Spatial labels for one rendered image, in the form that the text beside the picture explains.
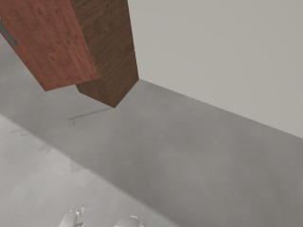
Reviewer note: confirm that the robot left thigh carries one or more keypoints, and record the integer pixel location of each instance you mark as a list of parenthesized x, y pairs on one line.
[(129, 222)]

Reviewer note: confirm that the robot left hand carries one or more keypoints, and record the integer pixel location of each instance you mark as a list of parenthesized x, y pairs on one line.
[(70, 220)]

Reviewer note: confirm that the handle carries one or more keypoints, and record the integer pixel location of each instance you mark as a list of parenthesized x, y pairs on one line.
[(12, 41)]

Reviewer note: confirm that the cupboard door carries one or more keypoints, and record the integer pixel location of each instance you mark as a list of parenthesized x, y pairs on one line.
[(50, 42)]

